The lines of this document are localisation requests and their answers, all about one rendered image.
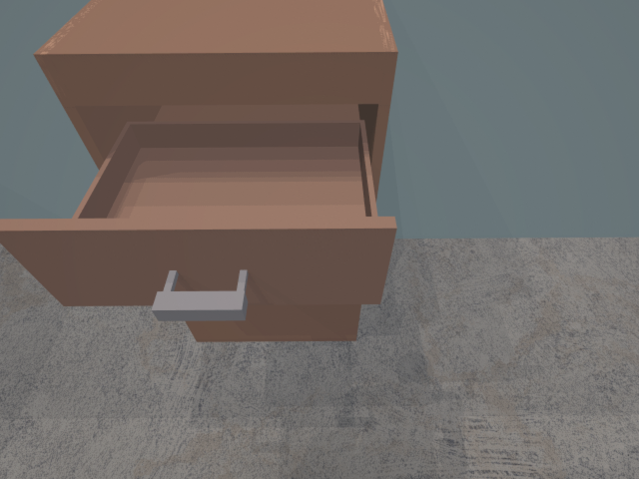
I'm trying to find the drawer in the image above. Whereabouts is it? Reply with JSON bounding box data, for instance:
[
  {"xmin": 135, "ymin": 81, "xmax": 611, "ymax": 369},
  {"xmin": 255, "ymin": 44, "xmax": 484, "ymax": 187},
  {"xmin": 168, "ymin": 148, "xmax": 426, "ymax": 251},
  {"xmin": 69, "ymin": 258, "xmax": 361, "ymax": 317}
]
[{"xmin": 0, "ymin": 120, "xmax": 397, "ymax": 306}]

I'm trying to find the cabinet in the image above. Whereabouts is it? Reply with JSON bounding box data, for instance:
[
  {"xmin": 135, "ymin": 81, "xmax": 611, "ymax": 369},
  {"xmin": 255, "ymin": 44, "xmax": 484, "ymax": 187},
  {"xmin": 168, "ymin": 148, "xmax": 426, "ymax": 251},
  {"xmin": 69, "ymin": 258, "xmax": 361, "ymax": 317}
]
[{"xmin": 33, "ymin": 0, "xmax": 398, "ymax": 342}]

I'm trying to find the handle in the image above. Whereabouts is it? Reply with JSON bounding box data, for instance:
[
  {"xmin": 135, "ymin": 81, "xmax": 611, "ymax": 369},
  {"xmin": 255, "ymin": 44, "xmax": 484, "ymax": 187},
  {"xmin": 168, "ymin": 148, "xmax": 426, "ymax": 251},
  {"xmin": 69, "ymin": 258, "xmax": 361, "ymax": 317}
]
[{"xmin": 152, "ymin": 270, "xmax": 248, "ymax": 321}]

